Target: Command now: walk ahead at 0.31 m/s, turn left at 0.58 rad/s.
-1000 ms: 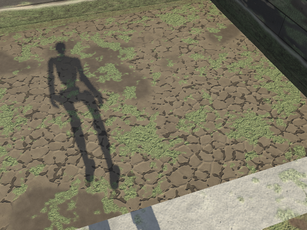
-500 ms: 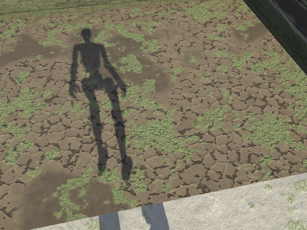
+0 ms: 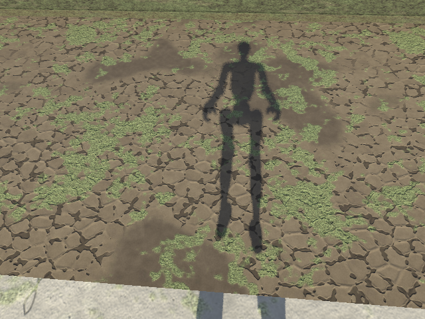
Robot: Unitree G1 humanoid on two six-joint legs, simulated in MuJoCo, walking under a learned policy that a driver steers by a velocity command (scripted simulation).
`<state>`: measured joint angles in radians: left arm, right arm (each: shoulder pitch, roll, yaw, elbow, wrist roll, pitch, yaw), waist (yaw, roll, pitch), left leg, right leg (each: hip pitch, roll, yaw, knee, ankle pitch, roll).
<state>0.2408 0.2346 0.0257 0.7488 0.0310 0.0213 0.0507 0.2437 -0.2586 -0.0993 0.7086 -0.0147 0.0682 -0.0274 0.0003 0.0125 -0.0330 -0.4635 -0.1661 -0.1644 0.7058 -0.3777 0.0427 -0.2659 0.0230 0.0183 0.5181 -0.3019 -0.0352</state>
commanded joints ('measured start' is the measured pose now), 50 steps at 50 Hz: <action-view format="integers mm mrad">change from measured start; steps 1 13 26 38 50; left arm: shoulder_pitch -43 208 83 -9 4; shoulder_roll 186 152 133 27 126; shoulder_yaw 46 39 24 18 34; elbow -90 -69 -126 -95 -169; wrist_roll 18 -7 -31 -2 -35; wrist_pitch -29 -65 -57 -5 20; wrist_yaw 5 -14 -38 -61 -25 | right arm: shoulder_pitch -82 -203 165 174 -66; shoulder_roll -110 -25 -108 -97 -138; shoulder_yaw -19 32 21 47 47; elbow -111 -142 -14 37 -143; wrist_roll -20 -26 3 18 -15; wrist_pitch -45 -28 -77 -125 -61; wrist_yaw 7 81 19 0 -56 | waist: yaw -41 74 -76 7 12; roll -113 -140 50 55 -97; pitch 128 114 -35 82 -22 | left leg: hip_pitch -341 -359 508 185 -316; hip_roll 58 157 449 331 152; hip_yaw -32 136 -242 199 68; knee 306 240 -381 -341 680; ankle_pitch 26 191 273 742 -11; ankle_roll -12 -41 228 35 -128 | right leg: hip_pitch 69 256 -506 -279 24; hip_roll -368 -281 -92 -5 -236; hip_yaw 504 29 42 -17 537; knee -389 -271 814 363 -79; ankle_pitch -433 194 -99 292 537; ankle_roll -132 -134 10 -44 -335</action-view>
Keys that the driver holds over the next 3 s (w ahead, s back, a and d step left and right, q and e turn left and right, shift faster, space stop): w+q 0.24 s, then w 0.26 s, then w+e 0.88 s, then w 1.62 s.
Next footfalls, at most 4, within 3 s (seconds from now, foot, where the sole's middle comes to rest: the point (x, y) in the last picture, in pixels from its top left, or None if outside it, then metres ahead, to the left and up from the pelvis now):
0.44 left None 0.22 0.16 -0.77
0.92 right None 0.42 0.01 -0.77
1.28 left None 0.45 0.22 -0.77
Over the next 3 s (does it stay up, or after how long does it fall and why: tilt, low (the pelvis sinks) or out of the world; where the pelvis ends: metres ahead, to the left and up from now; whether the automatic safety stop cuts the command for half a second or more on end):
stays up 0.40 0.11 -0.01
